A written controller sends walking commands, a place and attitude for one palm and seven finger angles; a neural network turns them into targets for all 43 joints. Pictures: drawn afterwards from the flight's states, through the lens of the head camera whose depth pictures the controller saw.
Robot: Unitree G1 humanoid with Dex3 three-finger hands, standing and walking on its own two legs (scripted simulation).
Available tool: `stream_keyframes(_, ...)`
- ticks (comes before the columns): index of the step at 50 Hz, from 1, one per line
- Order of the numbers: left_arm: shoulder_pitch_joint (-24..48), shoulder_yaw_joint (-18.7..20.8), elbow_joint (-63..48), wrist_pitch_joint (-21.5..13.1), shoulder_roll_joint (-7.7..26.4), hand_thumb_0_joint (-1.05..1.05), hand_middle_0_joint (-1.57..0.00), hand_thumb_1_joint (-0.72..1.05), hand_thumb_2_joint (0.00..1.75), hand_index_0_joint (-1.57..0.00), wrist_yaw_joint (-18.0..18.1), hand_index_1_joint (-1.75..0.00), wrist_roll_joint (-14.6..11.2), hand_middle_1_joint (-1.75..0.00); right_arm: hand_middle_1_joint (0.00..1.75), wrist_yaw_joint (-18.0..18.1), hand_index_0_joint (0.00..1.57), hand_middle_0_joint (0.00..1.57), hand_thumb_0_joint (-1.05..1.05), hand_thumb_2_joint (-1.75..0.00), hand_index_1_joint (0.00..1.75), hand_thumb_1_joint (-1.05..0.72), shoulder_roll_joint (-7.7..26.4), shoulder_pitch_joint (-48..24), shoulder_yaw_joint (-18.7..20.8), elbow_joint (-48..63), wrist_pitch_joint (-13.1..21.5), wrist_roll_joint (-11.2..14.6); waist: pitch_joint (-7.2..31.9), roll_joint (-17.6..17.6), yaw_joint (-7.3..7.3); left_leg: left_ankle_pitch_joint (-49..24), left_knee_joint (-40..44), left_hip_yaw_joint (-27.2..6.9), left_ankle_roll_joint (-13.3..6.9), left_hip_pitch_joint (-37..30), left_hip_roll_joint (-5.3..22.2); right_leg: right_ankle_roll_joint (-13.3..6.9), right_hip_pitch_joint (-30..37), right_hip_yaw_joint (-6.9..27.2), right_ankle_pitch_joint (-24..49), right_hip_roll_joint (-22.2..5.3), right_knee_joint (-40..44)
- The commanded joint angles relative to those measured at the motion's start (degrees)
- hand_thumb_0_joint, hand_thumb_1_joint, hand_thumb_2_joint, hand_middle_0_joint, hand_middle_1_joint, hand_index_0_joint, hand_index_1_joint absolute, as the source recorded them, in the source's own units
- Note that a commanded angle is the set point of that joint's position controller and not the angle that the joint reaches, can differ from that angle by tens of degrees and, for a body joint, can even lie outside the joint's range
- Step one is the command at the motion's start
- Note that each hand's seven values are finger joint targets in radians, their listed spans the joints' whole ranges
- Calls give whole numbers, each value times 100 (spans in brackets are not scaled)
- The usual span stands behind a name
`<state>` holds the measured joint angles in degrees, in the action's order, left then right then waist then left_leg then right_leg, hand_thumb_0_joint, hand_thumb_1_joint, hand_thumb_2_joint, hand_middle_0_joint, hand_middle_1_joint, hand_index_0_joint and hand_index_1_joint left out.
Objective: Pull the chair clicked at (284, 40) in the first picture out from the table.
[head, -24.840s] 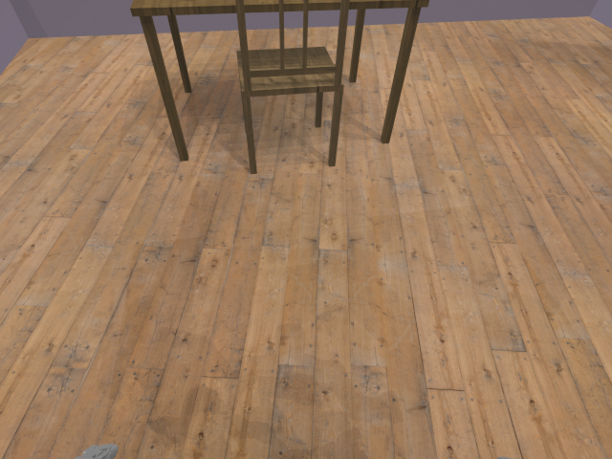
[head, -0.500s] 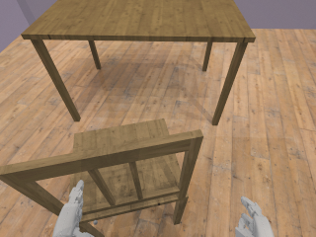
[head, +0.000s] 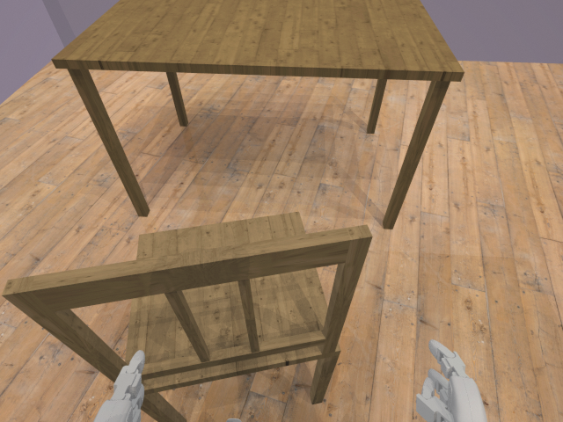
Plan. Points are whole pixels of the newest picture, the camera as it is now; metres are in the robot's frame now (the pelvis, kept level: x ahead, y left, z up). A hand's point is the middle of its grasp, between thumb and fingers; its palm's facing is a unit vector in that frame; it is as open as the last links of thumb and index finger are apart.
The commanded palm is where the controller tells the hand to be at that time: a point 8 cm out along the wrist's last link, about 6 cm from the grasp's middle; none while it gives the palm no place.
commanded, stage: draw the hand back to the body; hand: left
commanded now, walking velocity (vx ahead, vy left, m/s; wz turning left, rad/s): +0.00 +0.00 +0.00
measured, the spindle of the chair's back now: (191, 328) +0.28 +0.15 -0.04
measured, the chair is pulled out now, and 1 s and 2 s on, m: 0.62 0.61 0.61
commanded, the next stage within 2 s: step back with the hand held close in 1.54 s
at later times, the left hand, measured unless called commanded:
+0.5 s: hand (122, 406) +0.15 +0.18 +0.07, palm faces -0.03 -0.99 -0.13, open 17.1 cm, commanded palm +0.12 +0.25 +0.12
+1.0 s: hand (89, 384) +0.16 +0.21 +0.09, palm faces +0.12 -0.87 -0.48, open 9.7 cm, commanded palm +0.16 +0.28 +0.21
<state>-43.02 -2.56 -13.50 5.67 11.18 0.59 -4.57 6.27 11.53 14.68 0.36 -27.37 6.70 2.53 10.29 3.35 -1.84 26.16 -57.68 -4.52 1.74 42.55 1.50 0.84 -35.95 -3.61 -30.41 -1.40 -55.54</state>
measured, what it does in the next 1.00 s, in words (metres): rises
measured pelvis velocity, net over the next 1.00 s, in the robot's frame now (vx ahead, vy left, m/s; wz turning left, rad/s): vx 0.03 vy -0.02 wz -0.01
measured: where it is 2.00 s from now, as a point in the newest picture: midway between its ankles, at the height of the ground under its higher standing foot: outside the picture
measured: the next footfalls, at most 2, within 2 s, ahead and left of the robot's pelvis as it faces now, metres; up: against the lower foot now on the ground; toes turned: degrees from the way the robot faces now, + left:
none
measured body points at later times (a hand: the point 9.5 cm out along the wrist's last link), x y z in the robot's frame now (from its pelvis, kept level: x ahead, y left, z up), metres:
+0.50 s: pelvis -0.01 +0.00 +0.00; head +0.00 +0.00 +0.45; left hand +0.14 +0.23 +0.08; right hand +0.18 -0.22 -0.06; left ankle +0.02 +0.14 -0.68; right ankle -0.03 -0.13 -0.68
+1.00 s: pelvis +0.03 -0.02 +0.05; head +0.03 -0.04 +0.50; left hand +0.15 +0.26 +0.12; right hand +0.23 -0.23 -0.03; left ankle +0.02 +0.14 -0.68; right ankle -0.03 -0.13 -0.68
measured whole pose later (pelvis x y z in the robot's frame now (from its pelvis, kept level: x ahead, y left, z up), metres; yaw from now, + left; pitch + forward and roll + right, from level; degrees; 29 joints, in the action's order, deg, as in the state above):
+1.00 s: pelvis +0.03 -0.02 +0.05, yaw +0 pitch -2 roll +0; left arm -40.4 4.0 -21.7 12.4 24.8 6.6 -3.5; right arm 8.1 12.2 10.0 -3.8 -36.6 11.8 2.2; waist -1.5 3.8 3.0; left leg 18.9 -33.6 -2.7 2.7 12.6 2.1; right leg 0.0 -7.3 -2.8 -22.8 -1.0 -32.3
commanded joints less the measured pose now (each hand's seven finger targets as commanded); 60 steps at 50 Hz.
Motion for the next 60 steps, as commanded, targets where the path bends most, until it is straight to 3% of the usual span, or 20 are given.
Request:
stream_keyframes(1,-199,684,-1718,-1588,475,0,0,-55,20,0,-307,0,-512,0,30,59,20,20,0,-90,30,-90,557,-470,351,722,549,-4,511,-180,69,-1307,526,253,-341,-686,-203,-141,-280,-214,1322,197,746)
stream_keyframes(3,-200,941,-1793,-2047,682,0,0,-55,20,0,-434,0,-581,0,30,9,20,20,0,-90,30,-90,524,-528,402,599,605,33,505,70,131,-1401,470,262,-316,-645,-184,-173,-294,-169,1362,204,649)
stream_keyframes(4,-204,861,-1800,-2271,560,0,0,-55,20,0,-525,0,-618,0,30,-36,20,20,0,-90,30,-90,495,-543,385,580,621,39,507,163,112,-1391,451,258,-302,-627,-192,-173,-375,-192,1310,209,568)
stream_keyframes(6,-159,887,-1529,-2725,503,0,0,-55,20,0,-738,0,-699,0,30,-122,20,20,0,-90,30,-90,461,-660,419,495,625,66,326,-80,88,-1222,340,230,-281,-405,-164,-151,-563,-196,1153,226,475)
stream_keyframes(9,-180,987,-1288,-3253,553,0,0,-55,20,0,-1214,0,-885,0,30,-253,20,20,0,-90,30,-90,485,-828,451,487,657,104,455,-26,105,-1138,202,228,-275,-328,-140,-148,-572,-125,1127,200,381)
stream_keyframes(12,-331,1337,-1350,-2884,786,0,0,-55,20,0,-1420,0,-1096,0,30,-207,20,20,0,-90,30,-90,517,-953,432,741,545,198,617,-202,181,-826,438,243,-299,-495,-132,-110,-173,-52,853,172,627)
stream_keyframes(13,-351,1483,-1355,-2697,871,0,0,-55,20,0,-1401,0,-1137,0,30,-169,20,20,0,-90,30,-90,525,-1049,412,753,525,213,649,-86,229,-803,495,235,-309,-576,-131,-129,-48,-17,802,184,706)
stream_keyframes(15,-19,1535,-1903,-2542,948,0,0,-55,20,0,-1319,0,-1250,0,30,-87,20,20,0,-90,30,-90,500,-965,342,806,540,227,587,-36,176,-779,636,214,-323,-741,-120,-108,7,-53,744,171,833)
stream_keyframes(19,180,1619,-2058,-2401,961,0,-1,-51,22,-1,-1179,-1,-1281,-1,30,-8,20,20,0,-90,30,-90,481,-859,250,680,683,222,258,-26,139,-866,864,170,-319,-934,-87,-117,56,-113,805,216,1062)
stream_keyframes(23,506,1981,-2505,-2499,1364,0,-2,-37,29,-2,-1039,-4,-1298,-4,30,9,20,20,0,-90,30,-90,497,-867,188,549,911,228,203,291,238,-969,1110,140,-288,-1203,-65,-175,259,-108,846,237,1225)
stream_keyframes(24,-56,2210,-2498,-1707,2333,0,-3,-33,31,-3,-145,-5,-266,-5,30,155,20,20,0,-90,30,-90,440,-940,62,740,684,100,414,546,689,-788,1529,135,-200,-1520,74,-306,740,259,845,31,1575)
stream_keyframes(25,-1,1820,-3175,-1348,1775,0,-4,-30,32,-4,218,-5,-183,-5,30,215,20,20,0,-90,30,-90,332,-922,-46,938,627,82,141,707,466,-730,1666,201,-204,-1661,29,-262,779,171,861,-27,1733)
stream_keyframes(27,63,1797,-2980,-919,1682,0,-4,-22,36,-4,642,-7,-9,-7,30,301,20,20,0,-90,30,-90,350,-895,-78,758,517,39,-213,624,408,-864,1744,233,-207,-1855,64,-258,894,89,973,-5,1945)
stream_keyframes(28,204,1958,-2992,-796,1860,0,-5,-19,37,-5,763,-8,35,-8,30,327,20,20,0,-90,30,-90,397,-931,-97,711,485,37,-181,483,414,-932,1856,189,-199,-1959,54,-275,1097,64,1018,12,2059)
stream_keyframes(29,209,1934,-2970,-728,1804,0,-5,-15,39,-5,843,-8,66,-8,30,347,20,20,0,-90,30,-90,394,-938,-122,690,476,8,-272,474,398,-1020,1933,224,-205,-2105,51,-254,1186,49,1145,5,2115)
stream_keyframes(35,691,2239,-2939,-609,2026,0,-8,7,50,-8,1062,-13,107,-13,30,362,20,20,0,-90,30,-90,477,-1022,-176,455,509,-37,-411,372,421,-1534,2416,254,-189,-2784,52,-226,1858,9,1830,-27,2520)
stream_keyframes(43,1351,2619,-3325,-606,2418,0,-13,36,64,-13,1203,-19,137,-19,30,291,20,20,0,-90,30,-90,557,-1130,-200,98,769,-65,-184,689,495,-2343,2750,315,-186,-3493,17,-228,2560,15,2735,-100,2756)
stream_keyframes(47,1632,2749,-3554,-586,2532,0,-15,50,71,-15,1256,-22,121,-22,30,245,20,20,0,-90,30,-90,590,-1161,-195,-3,870,-51,-80,607,494,-2668,2764,360,-210,-3708,11,-190,2749,10,3176,-142,2763)
stream_keyframes(58,2254,3208,-4234,-425,3222,0,-20,90,90,-20,1398,-30,98,-30,30,147,20,20,0,-90,30,-90,619,-1037,-148,-213,1031,109,82,1047,544,-3357,2731,365,-195,-3915,28,-179,2997,-68,3862,-215,2616)
stream_keyframes(60,2243,3150,-4295,-455,3122,0,-20,90,90,-20,1384,-30,91,-30,30,125,20,20,0,-90,30,-90,634,-1036,-145,-215,1080,102,123,990,528,-3412,2694,353,-208,-3968,42,-163,2947,-105,3932,-236,2558)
